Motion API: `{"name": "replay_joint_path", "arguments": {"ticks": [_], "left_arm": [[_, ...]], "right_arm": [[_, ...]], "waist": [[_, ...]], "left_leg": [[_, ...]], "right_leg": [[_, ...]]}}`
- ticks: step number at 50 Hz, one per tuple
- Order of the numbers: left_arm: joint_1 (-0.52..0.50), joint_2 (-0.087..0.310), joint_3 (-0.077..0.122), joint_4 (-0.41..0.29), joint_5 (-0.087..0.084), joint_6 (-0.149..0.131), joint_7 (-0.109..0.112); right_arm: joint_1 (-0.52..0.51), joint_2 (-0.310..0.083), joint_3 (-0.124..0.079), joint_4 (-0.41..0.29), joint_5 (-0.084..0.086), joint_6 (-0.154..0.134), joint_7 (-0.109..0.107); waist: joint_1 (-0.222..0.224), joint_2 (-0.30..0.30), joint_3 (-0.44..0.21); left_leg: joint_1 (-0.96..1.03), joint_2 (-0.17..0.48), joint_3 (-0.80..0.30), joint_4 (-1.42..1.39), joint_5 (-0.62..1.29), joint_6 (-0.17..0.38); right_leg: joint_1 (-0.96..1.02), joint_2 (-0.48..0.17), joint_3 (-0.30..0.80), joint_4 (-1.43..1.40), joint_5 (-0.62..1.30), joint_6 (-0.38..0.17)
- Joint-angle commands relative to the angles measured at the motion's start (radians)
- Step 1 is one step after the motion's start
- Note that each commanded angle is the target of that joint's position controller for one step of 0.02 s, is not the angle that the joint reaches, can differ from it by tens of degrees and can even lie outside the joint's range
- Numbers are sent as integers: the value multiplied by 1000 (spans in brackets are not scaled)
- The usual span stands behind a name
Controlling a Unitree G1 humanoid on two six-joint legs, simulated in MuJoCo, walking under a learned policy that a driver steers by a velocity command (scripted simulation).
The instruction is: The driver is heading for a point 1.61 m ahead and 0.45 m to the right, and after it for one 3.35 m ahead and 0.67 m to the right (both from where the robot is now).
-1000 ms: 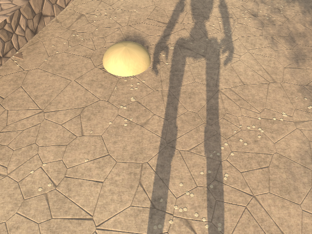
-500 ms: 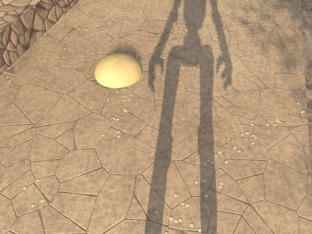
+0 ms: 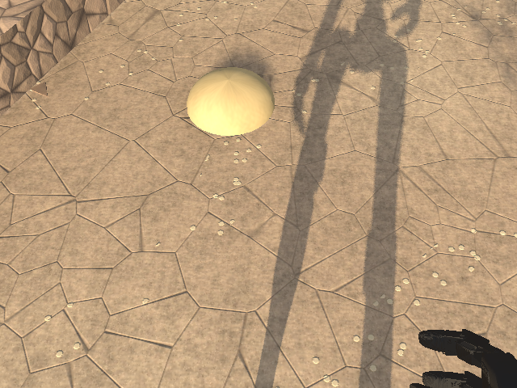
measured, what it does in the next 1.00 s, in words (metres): walks ahead: left foot, then right foot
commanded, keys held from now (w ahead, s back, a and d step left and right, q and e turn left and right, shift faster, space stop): w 1.00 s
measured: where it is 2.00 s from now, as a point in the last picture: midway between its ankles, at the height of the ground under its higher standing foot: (331, 183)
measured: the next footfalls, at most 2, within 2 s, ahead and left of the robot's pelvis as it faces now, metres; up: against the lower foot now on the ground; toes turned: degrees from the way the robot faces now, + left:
left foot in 0.04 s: +0.21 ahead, +0.11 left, +0.00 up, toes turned +2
right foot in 0.56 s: +0.50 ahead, -0.13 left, +0.00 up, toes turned -2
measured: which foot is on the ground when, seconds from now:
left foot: up 0.00-0.02, down 0.04-0.58, up 0.60-1.00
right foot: down 0.00-0.04, up 0.06-0.54, down 0.56-1.00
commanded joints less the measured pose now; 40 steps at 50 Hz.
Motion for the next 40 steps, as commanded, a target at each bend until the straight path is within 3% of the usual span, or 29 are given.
{"name": "replay_joint_path", "arguments": {"ticks": [1,2,3,4,5,6,7,8,10,11,15,19,23,26,27,28,29,30,31,32,33,35,37,40], "left_arm": [[-39,190,40,-56,13,12,4],[-45,164,28,-83,25,13,2],[101,-3,-17,-89,20,-7,-15],[34,80,2,-78,-8,-39,-21],[-82,151,24,-127,-40,-58,-23],[-147,160,25,-145,-42,-67,-15],[-174,155,34,-148,-30,-63,-7],[-150,136,37,-146,-20,-51,-4],[-127,94,34,-147,-13,-26,-2],[-144,91,35,-158,-10,-18,-1],[-326,104,35,-233,6,-15,-2],[-481,88,22,-276,-2,-26,-19],[-576,108,20,-326,-11,-32,-40],[-518,151,36,-329,-12,-40,-53],[-405,181,54,-298,-10,-41,-51],[-222,237,81,-247,-7,-40,-42],[-78,345,106,-223,14,-35,-36],[-48,304,95,-208,4,-29,-42],[-118,232,70,-221,0,-31,-43],[-204,195,59,-243,3,-32,-41],[-273,169,50,-253,9,-35,-44],[-321,135,40,-255,18,-41,-50],[-299,147,44,-237,13,-50,-51],[-247,178,53,-209,13,-48,-36]], "right_arm": [[237,-190,-75,16,5,-11,-11],[431,-245,-92,62,-7,-4,-23],[521,-311,-105,95,-20,-1,-17],[489,-211,-78,102,-15,-1,-16],[379,-173,-65,91,-13,-5,-19],[287,-149,-56,73,-16,-11,-18],[240,-123,-49,70,-26,-17,-12],[222,-102,-42,75,-37,-23,-10],[232,-96,-39,97,-30,-28,-7],[247,-108,-40,110,-28,-31,-10],[316,-163,-49,139,-27,-25,-37],[396,-193,-52,165,-13,-15,-48],[465,-201,-56,202,-4,4,-50],[444,-222,-64,201,-6,24,-54],[424,-217,-61,196,-8,31,-54],[427,-184,-47,183,-20,34,-55],[519,-87,-14,156,-35,20,-49],[548,-58,-3,174,-20,-4,-42],[466,-176,-32,159,8,-23,-36],[384,-192,-36,135,21,-33,-36],[347,-179,-37,131,11,-31,-42],[363,-148,-43,139,-9,-6,-47],[374,-112,-39,142,-14,14,-49],[276,-114,-42,103,-24,21,-52]], "waist": [[-226,-147,-128],[-294,-81,-266],[-209,215,-452],[-238,172,-410],[-208,142,-215],[-171,37,-131],[-137,-4,-78],[-99,22,-73],[-71,43,-52],[-65,44,-31],[-102,21,23],[-157,17,29],[-176,21,45],[-120,49,-2],[-57,48,-68],[14,22,-193],[6,-179,-363],[1,-303,-443],[2,-206,-304],[-21,-151,-193],[-53,-84,-117],[-105,-95,-74],[-123,-87,-60],[-109,-66,-22]], "left_leg": [[397,-64,36,-6,-33,72],[732,95,-147,33,-71,132],[1071,364,-671,-85,-345,315],[1006,359,-819,-235,-424,294],[838,326,-652,-259,-369,240],[666,292,-515,-286,-235,213],[535,252,-408,-310,-119,195],[456,217,-334,-338,-76,182],[372,191,-267,-386,-49,191],[340,190,-242,-405,-40,197],[354,178,-181,-443,-21,192],[394,154,-114,-432,-5,153],[549,218,-132,-367,7,139],[624,244,-135,-253,199,108],[610,206,-100,-118,355,87],[504,148,-57,107,349,56],[149,19,4,503,-1,-9],[-76,-83,-94,719,-547,-31],[-177,-14,-162,807,-525,-8],[-190,41,-136,790,-432,7],[-152,84,-114,725,-349,3],[-43,128,-117,629,-260,-9],[-26,133,-104,581,-223,-26],[-119,137,-99,434,-99,-52]], "right_leg": [[-131,-217,29,380,1101,-86],[-370,-176,22,672,848,-62],[-752,36,30,1068,56,4],[-861,32,163,1210,-148,-18],[-936,-23,138,1236,-80,-36],[-894,-79,116,1192,18,-40],[-849,-112,98,1134,73,-35],[-779,-143,105,1093,109,-32],[-734,-158,91,1031,117,-21],[-748,-166,82,994,127,-12],[-862,-176,62,742,329,25],[-800,-122,13,491,498,28],[-834,-104,27,391,439,1],[-722,-68,2,347,326,-43],[-568,-35,-27,325,319,-67],[-303,-64,3,347,336,-106],[98,-321,385,341,276,-238],[215,-424,747,164,130,-327],[111,-389,655,138,65,-275],[-33,-351,503,122,121,-238],[-175,-308,391,87,220,-220],[-320,-248,272,25,316,-196],[-363,-233,210,-11,401,-211],[-341,-228,153,-38,473,-217]]}}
